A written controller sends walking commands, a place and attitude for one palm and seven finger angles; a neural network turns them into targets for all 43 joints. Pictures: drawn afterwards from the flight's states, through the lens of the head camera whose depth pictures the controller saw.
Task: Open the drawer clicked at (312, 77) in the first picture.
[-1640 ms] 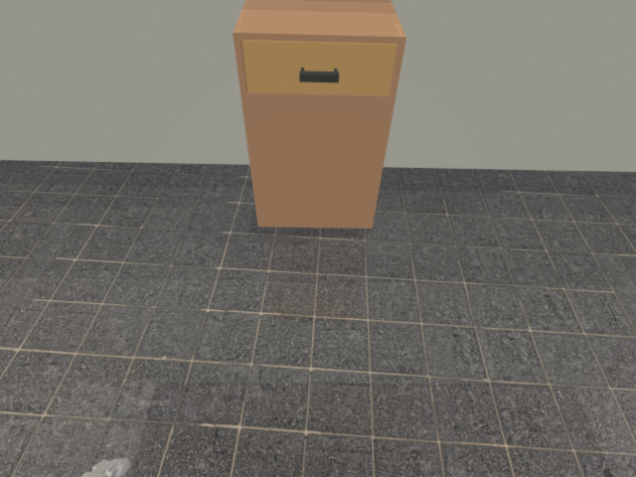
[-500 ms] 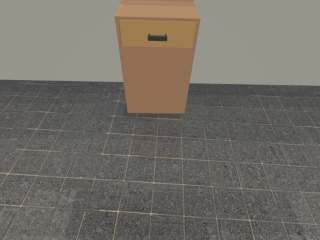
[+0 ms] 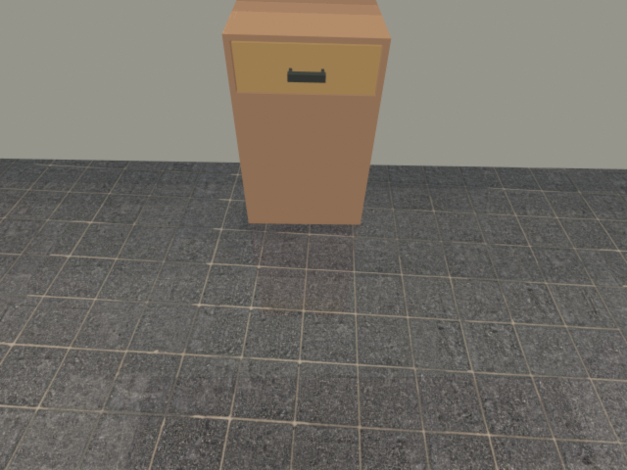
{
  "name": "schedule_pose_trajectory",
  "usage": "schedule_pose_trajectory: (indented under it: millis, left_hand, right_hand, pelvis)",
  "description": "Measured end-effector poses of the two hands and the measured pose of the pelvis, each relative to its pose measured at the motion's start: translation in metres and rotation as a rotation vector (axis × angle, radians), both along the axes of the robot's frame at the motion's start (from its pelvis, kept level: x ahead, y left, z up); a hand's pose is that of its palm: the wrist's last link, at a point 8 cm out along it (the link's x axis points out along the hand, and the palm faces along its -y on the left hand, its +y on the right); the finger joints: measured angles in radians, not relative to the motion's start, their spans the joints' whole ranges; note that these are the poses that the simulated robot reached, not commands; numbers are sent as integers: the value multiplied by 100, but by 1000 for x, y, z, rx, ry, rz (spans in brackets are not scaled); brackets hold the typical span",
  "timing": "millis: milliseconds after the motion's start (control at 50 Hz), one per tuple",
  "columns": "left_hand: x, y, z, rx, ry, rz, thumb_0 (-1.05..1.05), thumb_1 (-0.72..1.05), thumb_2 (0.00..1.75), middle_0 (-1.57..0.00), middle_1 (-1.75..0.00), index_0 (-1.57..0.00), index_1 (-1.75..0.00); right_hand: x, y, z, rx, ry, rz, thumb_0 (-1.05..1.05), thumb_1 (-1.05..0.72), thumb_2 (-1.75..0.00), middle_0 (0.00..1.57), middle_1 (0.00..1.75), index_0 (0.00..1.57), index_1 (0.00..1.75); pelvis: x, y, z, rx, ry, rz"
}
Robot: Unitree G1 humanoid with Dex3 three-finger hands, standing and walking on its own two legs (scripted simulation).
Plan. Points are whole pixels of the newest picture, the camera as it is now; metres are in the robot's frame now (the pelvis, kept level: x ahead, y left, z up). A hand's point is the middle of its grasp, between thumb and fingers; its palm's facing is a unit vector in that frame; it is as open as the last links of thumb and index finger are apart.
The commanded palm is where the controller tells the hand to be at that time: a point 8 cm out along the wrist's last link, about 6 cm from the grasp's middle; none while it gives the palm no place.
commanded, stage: walk to a spot facing it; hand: left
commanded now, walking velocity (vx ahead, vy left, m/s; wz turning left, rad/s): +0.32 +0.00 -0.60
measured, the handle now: (306, 74) +1.24 +0.11 -0.06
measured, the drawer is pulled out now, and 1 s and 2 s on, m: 0.00 0.00 0.00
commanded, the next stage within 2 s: turn to face it in 1.18 s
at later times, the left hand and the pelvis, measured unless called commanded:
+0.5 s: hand out of the picture +0.10 +0.12 -0.17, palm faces -0.14 -0.98 -0.17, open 7.4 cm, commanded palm none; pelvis +0.12 -0.05 +0.00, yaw -12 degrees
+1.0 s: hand (262, 291) +0.48 +0.14 -0.17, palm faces -0.34 -0.92 -0.19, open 7.4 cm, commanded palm none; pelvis +0.35 -0.02 +0.00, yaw -26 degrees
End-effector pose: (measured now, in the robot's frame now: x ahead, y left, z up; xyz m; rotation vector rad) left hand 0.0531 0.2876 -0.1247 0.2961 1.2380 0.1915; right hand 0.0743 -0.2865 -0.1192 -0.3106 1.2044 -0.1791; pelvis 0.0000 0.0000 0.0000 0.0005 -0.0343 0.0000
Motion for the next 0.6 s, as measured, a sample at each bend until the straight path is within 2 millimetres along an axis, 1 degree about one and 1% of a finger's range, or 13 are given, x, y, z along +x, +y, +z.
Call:
schedule_pose_trajectory:
  millis: [100,160,200,260,280,320,360,400,460,500,540,600]
  left_hand:
    - [-9,-18,-13,-52,72,-8,1,91,90,-20,-30,-20,-30]
    - [-8,-34,-18,-75,126,-26,1,91,90,-20,-30,-20,-30]
    - [0,-47,-19,-86,151,-46,1,91,90,-20,-30,-20,-30]
    - [21,-68,-24,-94,136,-71,1,91,90,-20,-30,-20,-30]
    - [28,-74,-27,-94,117,-73,1,91,90,-20,-30,-20,-30]
    - [37,-86,-27,-97,86,-52,1,91,90,-20,-30,-20,-30]
    - [41,-95,-24,-106,85,-38,1,91,90,-20,-30,-20,-30]
    - [43,-104,-20,-116,115,-42,1,91,90,-20,-30,-20,-30]
    - [48,-114,-15,-134,178,-65,1,91,90,-20,-30,-20,-30]
    - [56,-117,-14,-143,213,-78,1,90,90,-20,-30,-20,-30]
    - [67,-118,-14,-149,235,-84,1,90,90,-20,-30,-20,-30]
    - [89,-115,-17,-153,251,-80,1,90,90,-20,-30,-20,-30]
  right_hand:
    - [-15,12,-14,47,22,-60,1,-91,-90,20,29,20,30]
    - [-29,15,-23,81,37,-126,1,-91,-90,20,29,20,30]
    - [-41,13,-30,101,57,-172,0,-91,-90,20,29,21,30]
    - [-56,7,-44,123,117,-220,0,-91,-90,20,30,21,30]
    - [-60,4,-49,128,146,-228,0,-91,-90,20,30,21,30]
    - [-58,0,-50,135,195,-230,1,-91,-90,20,29,20,30]
    - [-45,-3,-43,137,199,-231,1,-91,-90,20,29,20,30]
    - [-22,-7,-35,137,159,-237,1,-91,-90,20,29,20,30]
    - [22,-11,-25,137,63,-256,1,-91,-90,20,29,20,30]
    - [53,-12,-19,140,1,-265,1,-91,-90,19,29,20,30]
    - [83,-11,-16,143,-46,-263,1,-91,-90,19,29,20,30]
    - [130,-5,-13,146,-92,-247,1,-91,-90,19,29,20,30]
  pelvis:
    - [16,-2,-6,4,10,-50]
    - [28,-9,-9,14,11,-101]
    - [37,-16,-11,19,11,-129]
    - [51,-30,-20,14,8,-150]
    - [56,-34,-23,8,9,-148]
    - [65,-41,-23,-2,7,-143]
    - [77,-46,-17,-2,9,-153]
    - [90,-50,-11,3,14,-172]
    - [110,-51,-4,8,26,-201]
    - [124,-51,-1,8,32,-217]
    - [140,-49,-1,3,38,-229]
    - [167,-45,-3,-6,40,-242]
